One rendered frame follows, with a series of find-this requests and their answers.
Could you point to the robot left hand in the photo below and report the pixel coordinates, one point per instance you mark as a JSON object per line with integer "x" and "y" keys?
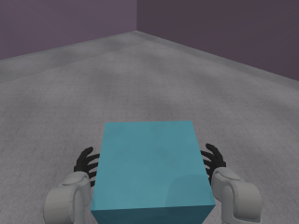
{"x": 82, "y": 163}

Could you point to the left robot forearm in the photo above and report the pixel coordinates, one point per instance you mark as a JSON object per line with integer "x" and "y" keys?
{"x": 66, "y": 203}

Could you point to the right robot forearm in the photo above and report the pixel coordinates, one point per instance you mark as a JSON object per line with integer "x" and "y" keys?
{"x": 241, "y": 202}

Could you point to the carton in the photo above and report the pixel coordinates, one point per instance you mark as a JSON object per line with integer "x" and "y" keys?
{"x": 151, "y": 172}

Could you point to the robot right hand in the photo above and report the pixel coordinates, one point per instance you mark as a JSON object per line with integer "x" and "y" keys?
{"x": 216, "y": 160}

